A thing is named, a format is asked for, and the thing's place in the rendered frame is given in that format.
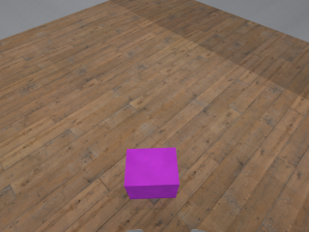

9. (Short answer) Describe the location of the carton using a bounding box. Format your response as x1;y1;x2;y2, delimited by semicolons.
124;147;180;199

